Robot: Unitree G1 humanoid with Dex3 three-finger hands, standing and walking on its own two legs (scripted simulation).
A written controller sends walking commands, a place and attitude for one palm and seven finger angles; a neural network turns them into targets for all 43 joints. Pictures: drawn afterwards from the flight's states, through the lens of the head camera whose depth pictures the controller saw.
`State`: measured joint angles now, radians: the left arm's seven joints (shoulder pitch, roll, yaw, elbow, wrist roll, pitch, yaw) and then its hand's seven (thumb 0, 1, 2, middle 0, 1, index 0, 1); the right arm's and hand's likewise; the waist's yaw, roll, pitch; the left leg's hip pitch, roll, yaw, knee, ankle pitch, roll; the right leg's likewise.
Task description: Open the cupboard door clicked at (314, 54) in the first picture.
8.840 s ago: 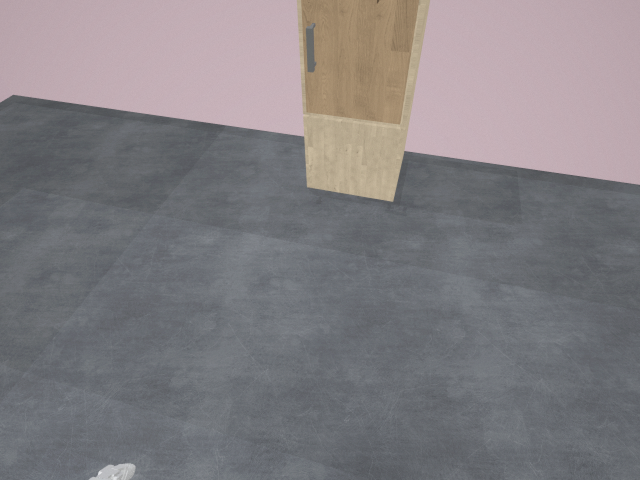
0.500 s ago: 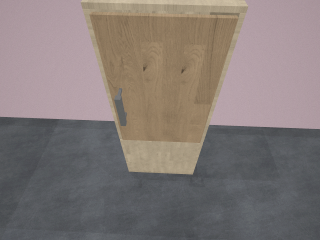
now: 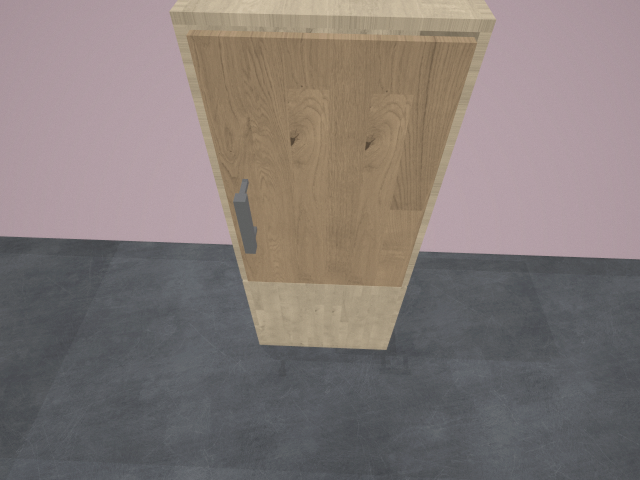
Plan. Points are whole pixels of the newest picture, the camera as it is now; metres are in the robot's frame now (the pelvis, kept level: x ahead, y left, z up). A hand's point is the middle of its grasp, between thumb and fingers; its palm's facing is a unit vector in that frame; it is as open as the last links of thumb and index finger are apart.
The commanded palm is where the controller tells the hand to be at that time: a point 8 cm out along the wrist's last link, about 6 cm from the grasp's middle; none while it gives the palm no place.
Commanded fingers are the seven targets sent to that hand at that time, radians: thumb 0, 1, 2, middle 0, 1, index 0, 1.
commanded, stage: look again from close up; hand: left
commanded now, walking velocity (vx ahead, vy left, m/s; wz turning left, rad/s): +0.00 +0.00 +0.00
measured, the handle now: (247, 217) +0.57 +0.17 -0.07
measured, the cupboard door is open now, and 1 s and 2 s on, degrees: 0 0 0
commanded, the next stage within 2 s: raise the hand with hooked fingers in 0.50 s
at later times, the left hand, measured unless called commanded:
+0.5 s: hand out of the picture +0.07 +0.21 -0.16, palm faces -0.02 -0.96 -0.29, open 7.4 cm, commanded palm none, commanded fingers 0.00 0.90 0.90 -0.20 -0.30 -0.20 -0.30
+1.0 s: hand (169, 458) +0.16 +0.20 -0.08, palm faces +0.03 -1.00 -0.04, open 8.5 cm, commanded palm +0.15 +0.27 -0.07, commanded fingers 0.00 0.41 0.69 -0.23 -0.62 -0.23 -0.62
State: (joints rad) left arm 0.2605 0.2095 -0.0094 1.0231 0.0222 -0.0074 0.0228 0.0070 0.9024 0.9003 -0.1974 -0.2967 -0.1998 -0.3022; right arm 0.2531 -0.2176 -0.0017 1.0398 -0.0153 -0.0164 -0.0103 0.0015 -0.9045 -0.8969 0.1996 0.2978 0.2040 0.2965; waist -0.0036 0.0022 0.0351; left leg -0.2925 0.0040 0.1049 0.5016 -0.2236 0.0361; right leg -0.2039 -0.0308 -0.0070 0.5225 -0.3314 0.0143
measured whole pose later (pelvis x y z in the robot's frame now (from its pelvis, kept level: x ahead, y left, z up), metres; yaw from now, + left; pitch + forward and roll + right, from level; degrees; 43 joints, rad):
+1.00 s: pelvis -0.04 -0.03 -0.11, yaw +2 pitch +16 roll +0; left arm 0.25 0.25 0.32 0.38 -0.37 -0.61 -0.56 0.01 0.63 0.78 -0.22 -0.47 -0.22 -0.48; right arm 0.15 -0.27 -0.06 0.58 0.03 -0.26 -0.04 0.01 -0.90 -0.90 0.20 0.30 0.20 0.30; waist 0.03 0.00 -0.16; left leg -1.04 0.06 0.02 1.23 -0.46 -0.01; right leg -0.92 -0.01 -0.08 1.26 -0.62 -0.04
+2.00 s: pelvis -0.04 +0.01 -0.10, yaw +1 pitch +18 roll -5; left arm 0.09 0.38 0.38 0.31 -0.33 -0.37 -0.48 -0.01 -0.46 0.32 -0.29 -1.17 -0.30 -1.18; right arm 0.23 -0.25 0.03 0.53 0.02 -0.20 -0.06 0.01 -0.90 -0.90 0.20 0.30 0.21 0.30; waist 0.00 0.02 -0.15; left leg -1.10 0.05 0.01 1.23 -0.46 0.06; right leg -0.93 -0.01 -0.09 1.18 -0.57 0.02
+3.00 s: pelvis -0.04 -0.01 -0.11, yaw +1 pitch +20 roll -4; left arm -0.09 0.41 0.41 0.48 -0.34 -0.38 -0.52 -0.01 -0.50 0.30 -0.30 -1.20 -0.30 -1.20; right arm 0.24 -0.28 0.02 0.57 0.03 -0.18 -0.08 0.01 -0.90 -0.90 0.20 0.30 0.21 0.30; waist -0.02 0.03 -0.17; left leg -1.15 0.06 -0.01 1.27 -0.48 0.03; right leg -0.99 0.01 -0.10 1.24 -0.60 -0.01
